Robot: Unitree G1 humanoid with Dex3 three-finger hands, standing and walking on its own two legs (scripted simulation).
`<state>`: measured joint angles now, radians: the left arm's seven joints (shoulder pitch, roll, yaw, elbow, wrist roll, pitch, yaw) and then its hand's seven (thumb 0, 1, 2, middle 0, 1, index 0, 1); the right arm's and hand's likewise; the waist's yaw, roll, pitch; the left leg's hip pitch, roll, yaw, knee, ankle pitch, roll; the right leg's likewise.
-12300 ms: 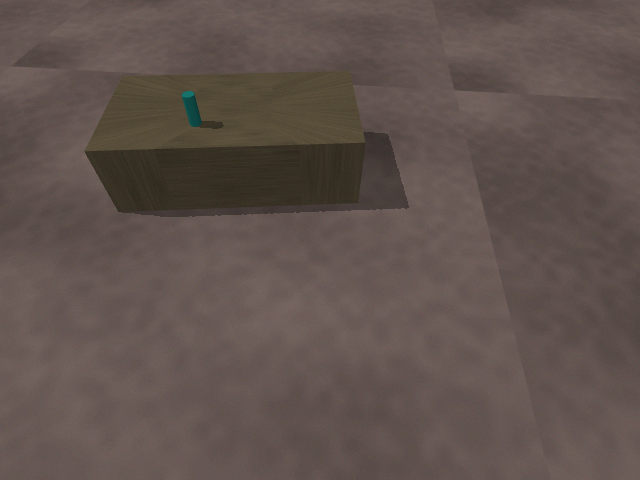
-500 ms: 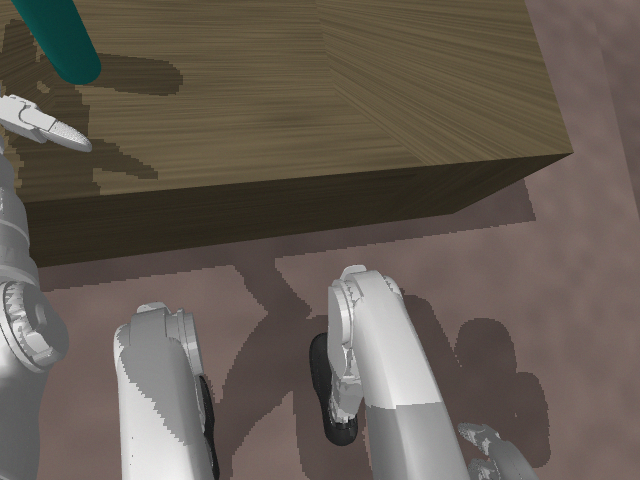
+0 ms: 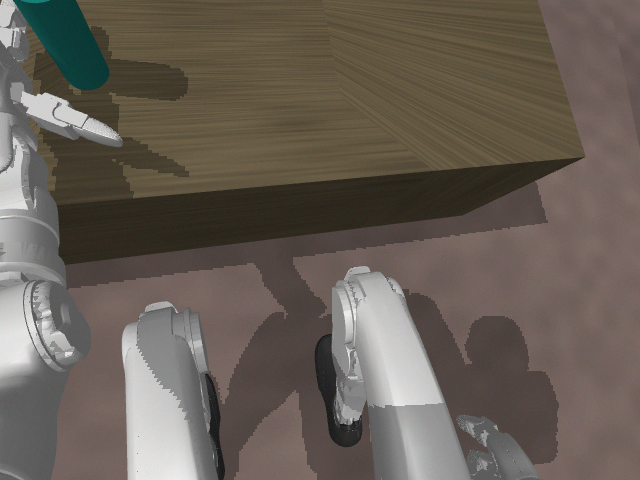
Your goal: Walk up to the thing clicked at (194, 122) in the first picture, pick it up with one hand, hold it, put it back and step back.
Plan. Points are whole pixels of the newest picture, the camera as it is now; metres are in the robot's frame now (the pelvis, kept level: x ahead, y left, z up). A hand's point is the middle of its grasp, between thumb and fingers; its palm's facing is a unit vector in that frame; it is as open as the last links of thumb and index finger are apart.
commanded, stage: close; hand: left
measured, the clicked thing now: (64, 32) +0.60 +0.20 -0.01
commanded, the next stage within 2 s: settle in 0.70 s
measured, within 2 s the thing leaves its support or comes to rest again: leaves its support in 1.08 s
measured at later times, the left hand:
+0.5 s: hand (57, 42) +0.57 +0.20 +0.00, palm faces +0.08 -1.00 -0.01, open 10.3 cm
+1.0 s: hand (56, 31) +0.58 +0.20 +0.01, palm faces +0.09 -1.00 -0.04, open 7.2 cm
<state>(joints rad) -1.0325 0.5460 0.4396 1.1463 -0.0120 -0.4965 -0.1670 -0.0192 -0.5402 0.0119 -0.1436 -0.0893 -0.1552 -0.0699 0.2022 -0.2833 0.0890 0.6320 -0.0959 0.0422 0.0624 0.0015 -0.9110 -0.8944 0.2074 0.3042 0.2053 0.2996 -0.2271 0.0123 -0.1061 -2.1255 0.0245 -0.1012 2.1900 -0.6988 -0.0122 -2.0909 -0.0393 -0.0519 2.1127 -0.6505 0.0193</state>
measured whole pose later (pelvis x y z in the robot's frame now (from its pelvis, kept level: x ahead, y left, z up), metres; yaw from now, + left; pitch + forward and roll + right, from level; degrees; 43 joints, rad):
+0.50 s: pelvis +0.00 +0.00 -0.01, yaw +0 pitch +36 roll -6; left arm -1.12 0.62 0.44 1.21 0.01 -0.47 -0.16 -0.01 -0.10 0.41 -0.77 -0.61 -0.78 -0.59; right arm 0.23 -0.28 0.11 0.63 -0.10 0.06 0.06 0.00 -0.90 -0.89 0.21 0.30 0.20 0.30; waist -0.26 0.01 -0.09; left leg -2.15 0.03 -0.10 2.20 -0.69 -0.01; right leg -2.11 -0.04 -0.05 2.12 -0.64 0.02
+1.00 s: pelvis +0.00 +0.00 +0.00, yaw -1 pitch +36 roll -6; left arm -1.14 0.62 0.43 1.17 0.04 -0.42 -0.13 -0.04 -0.14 1.03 -0.88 -1.14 -0.96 -1.18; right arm 0.24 -0.28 0.10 0.60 -0.10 0.08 0.06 0.00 -0.90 -0.89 0.21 0.30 0.20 0.30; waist -0.26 0.02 -0.09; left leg -2.14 0.03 -0.11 2.20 -0.70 -0.01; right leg -2.11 -0.03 -0.06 2.11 -0.64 0.02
